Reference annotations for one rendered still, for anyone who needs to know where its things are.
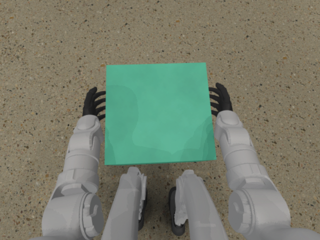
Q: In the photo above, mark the carton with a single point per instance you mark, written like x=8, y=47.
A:
x=158, y=114

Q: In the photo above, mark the robot right upper arm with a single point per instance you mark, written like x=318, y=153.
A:
x=262, y=214

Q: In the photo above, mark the left robot hand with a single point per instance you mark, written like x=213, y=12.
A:
x=90, y=104

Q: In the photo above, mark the right robot hand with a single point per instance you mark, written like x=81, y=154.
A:
x=223, y=99

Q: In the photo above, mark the right robot shin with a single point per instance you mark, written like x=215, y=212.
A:
x=181, y=215

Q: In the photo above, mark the left robot foot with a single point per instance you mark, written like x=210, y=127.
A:
x=141, y=221

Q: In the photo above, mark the right robot forearm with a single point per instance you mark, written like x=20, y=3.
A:
x=242, y=164

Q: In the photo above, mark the robot left upper arm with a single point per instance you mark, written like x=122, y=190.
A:
x=72, y=217

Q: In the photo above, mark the left robot forearm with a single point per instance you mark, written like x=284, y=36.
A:
x=80, y=171

